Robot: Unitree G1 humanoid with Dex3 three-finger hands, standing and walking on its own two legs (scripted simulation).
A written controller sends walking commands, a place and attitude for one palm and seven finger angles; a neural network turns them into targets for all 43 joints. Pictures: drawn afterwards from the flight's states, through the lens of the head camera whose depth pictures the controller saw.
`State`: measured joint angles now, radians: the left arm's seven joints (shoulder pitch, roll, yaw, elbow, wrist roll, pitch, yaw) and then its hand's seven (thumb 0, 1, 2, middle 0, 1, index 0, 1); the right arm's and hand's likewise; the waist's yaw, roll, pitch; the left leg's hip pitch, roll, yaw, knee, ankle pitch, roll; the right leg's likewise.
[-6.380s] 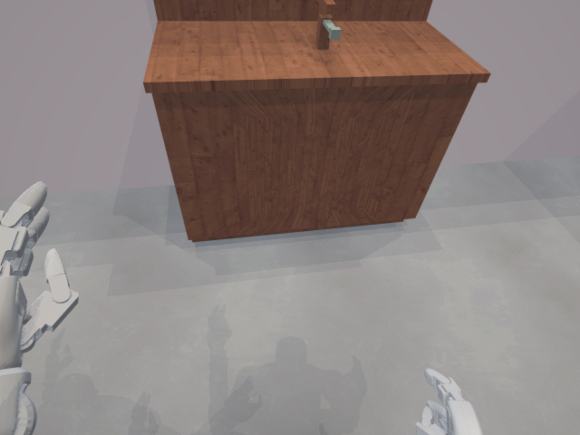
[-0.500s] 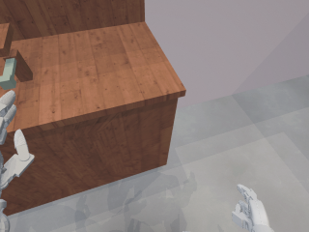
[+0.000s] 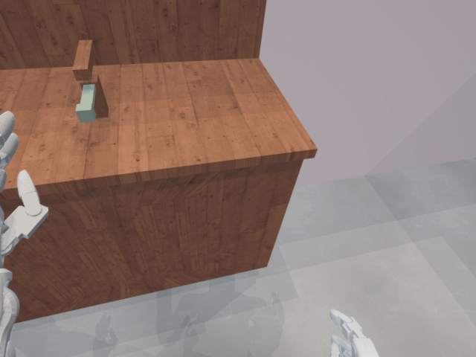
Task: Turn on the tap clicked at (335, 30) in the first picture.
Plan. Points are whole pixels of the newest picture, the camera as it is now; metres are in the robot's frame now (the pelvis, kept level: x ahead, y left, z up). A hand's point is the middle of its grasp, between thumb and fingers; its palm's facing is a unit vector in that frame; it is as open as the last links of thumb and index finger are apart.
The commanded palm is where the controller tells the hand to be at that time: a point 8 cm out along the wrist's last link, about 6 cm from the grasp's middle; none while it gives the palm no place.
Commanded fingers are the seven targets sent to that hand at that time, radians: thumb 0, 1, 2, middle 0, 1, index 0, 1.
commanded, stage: come to a stop and stand still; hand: left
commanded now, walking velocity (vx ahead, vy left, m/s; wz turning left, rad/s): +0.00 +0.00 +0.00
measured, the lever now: (86, 112) +0.49 +0.38 +0.11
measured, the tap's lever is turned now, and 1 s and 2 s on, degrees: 0 0 0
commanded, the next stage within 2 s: look again from close up in 0.18 s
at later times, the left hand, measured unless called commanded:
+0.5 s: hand (89, 188) +0.26 +0.24 +0.18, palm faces +0.43 -0.83 -0.36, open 7.4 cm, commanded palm +0.20 +0.27 +0.18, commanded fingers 0.00 0.90 0.90 -0.20 -0.30 -0.20 -0.30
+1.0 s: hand (99, 170) +0.31 +0.25 +0.16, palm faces +0.44 -0.81 -0.38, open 7.4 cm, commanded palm +0.25 +0.28 +0.18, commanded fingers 0.00 0.90 0.90 -0.20 -0.30 -0.20 -0.30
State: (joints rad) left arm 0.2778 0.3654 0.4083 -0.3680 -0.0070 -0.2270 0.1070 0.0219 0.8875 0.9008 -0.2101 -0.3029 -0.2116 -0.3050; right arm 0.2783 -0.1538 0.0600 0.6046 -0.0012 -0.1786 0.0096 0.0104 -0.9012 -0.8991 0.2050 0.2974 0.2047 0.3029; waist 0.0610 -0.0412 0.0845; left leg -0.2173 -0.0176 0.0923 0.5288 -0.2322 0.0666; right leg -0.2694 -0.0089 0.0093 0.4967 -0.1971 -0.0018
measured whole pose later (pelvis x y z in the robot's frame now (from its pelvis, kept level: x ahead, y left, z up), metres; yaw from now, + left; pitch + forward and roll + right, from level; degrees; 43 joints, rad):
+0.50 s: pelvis +0.05 -0.01 +0.01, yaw +1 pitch -1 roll -1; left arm 0.36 0.34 0.34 -0.40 -0.01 -0.23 0.10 0.02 0.89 0.90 -0.20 -0.30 -0.21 -0.30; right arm 0.24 -0.20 0.03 0.59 -0.01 -0.14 -0.02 0.01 -0.90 -0.90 0.20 0.30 0.20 0.30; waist 0.04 -0.01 0.03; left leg -0.17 -0.02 0.06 0.42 -0.23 0.04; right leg -0.22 0.03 0.05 0.39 -0.15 0.00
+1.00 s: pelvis +0.10 -0.01 -0.01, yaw +2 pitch +0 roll +0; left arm 0.43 0.36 0.36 -0.42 -0.05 -0.19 0.12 0.02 0.89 0.90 -0.21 -0.30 -0.21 -0.30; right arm 0.22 -0.23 -0.01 0.58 0.01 -0.07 -0.05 0.01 -0.90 -0.90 0.20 0.30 0.20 0.30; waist 0.02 -0.01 -0.01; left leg -0.18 -0.03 0.06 0.57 -0.39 0.05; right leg -0.27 0.01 0.04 0.63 -0.35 -0.01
